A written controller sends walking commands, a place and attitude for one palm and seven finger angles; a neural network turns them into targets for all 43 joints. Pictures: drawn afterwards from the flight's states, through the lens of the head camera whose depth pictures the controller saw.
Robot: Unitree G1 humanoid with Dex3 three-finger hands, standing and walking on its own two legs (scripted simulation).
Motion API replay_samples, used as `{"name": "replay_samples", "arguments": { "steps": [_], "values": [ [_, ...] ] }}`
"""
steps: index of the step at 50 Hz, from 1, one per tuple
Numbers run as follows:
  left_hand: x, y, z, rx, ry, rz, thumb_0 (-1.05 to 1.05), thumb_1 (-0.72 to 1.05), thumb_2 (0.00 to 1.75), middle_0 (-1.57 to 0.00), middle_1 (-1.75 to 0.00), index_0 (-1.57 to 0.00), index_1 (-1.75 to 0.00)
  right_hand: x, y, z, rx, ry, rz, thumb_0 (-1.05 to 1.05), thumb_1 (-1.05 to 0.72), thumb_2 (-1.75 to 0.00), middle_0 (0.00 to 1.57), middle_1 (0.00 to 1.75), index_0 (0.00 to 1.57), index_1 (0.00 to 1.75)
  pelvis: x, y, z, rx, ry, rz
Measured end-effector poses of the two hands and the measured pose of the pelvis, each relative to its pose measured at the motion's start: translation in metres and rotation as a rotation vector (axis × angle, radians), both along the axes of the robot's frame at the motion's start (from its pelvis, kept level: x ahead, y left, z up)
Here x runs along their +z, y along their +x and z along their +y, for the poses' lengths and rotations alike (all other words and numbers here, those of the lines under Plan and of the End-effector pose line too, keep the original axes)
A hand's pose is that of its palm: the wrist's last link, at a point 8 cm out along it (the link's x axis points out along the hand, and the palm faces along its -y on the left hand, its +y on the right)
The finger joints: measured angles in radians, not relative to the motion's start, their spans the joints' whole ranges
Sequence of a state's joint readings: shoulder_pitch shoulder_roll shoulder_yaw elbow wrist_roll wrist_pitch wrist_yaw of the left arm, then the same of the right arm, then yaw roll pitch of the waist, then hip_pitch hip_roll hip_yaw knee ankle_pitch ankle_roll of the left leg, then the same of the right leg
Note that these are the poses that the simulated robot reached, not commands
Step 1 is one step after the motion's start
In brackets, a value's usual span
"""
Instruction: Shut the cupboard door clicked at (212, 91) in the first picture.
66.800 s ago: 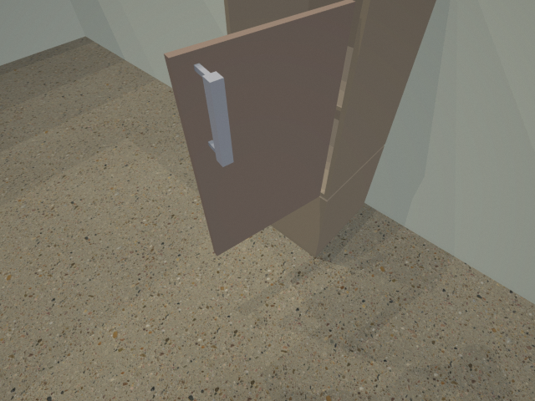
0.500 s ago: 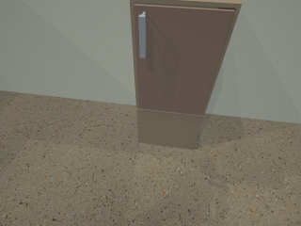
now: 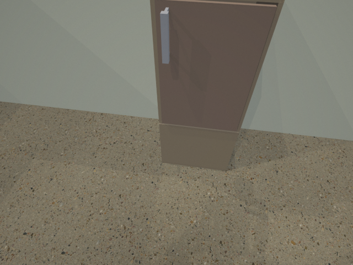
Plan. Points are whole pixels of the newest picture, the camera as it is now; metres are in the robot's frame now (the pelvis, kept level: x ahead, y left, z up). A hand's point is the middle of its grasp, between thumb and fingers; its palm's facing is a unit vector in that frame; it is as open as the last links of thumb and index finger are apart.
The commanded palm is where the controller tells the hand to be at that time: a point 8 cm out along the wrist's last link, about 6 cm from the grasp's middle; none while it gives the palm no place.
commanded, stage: look to check the result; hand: left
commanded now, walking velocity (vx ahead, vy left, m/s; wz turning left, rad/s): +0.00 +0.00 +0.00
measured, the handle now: (166, 36) +0.82 +0.09 +0.13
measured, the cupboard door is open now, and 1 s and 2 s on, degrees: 0 0 0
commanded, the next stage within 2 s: stand and wait in 0.22 s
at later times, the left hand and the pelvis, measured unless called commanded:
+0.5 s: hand out of the picture +0.01 +0.17 -0.17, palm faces +0.04 -0.98 -0.20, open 7.4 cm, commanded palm none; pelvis +0.01 -0.01 +0.00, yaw +0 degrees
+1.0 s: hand out of the picture +0.03 +0.19 -0.17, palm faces +0.03 -0.97 -0.23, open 7.4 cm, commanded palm none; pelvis +0.02 -0.01 +0.00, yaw +0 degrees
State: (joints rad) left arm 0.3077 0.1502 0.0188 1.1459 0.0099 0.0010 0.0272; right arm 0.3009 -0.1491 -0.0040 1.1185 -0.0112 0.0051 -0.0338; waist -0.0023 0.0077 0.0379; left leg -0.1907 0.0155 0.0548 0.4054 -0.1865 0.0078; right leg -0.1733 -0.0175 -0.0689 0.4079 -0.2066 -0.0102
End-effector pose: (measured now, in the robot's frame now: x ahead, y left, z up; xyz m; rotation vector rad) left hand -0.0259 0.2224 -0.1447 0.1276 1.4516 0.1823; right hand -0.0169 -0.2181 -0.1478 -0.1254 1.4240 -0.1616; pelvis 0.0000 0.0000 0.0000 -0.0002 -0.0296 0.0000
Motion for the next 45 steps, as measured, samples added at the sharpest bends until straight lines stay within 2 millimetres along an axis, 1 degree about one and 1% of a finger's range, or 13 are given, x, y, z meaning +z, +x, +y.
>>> {"name": "replay_samples", "arguments": {
  "steps": [18, 24, 35, 45],
  "values": [
    [0.001, 0.030, -0.002, -0.021, 0.002, -0.061, 0.01, 0.90, 0.90, -0.20, -0.30, -0.20, -0.30, 0.003, 0.024, -0.010, 0.016, -0.013, -0.038, 0.00, -0.90, -0.90, 0.20, 0.30, 0.20, 0.30, 0.001, 0.007, -0.004, 0.001, -0.001, -0.003],
    [0.002, 0.034, 0.000, -0.023, 0.006, -0.062, 0.01, 0.90, 0.90, -0.20, -0.30, -0.20, -0.30, 0.004, 0.027, -0.014, 0.021, -0.019, -0.038, 0.00, -0.90, -0.90, 0.20, 0.30, 0.20, 0.30, 0.002, 0.009, -0.005, 0.002, -0.001, -0.002],
    [0.003, 0.035, 0.005, -0.023, 0.018, -0.049, 0.01, 0.90, 0.90, -0.20, -0.30, -0.20, -0.30, 0.006, 0.033, -0.021, 0.029, -0.034, -0.029, 0.00, -0.90, -0.90, 0.20, 0.30, 0.20, 0.30, 0.003, 0.014, -0.006, 0.004, -0.002, 0.001],
    [0.006, 0.043, 0.011, -0.025, 0.032, -0.055, 0.01, 0.90, 0.90, -0.20, -0.30, -0.20, -0.30, 0.007, 0.046, -0.027, 0.042, -0.047, -0.044, 0.00, -0.90, -0.90, 0.20, 0.30, 0.20, 0.30, 0.003, 0.018, -0.006, 0.005, -0.001, 0.001]
  ]
}}
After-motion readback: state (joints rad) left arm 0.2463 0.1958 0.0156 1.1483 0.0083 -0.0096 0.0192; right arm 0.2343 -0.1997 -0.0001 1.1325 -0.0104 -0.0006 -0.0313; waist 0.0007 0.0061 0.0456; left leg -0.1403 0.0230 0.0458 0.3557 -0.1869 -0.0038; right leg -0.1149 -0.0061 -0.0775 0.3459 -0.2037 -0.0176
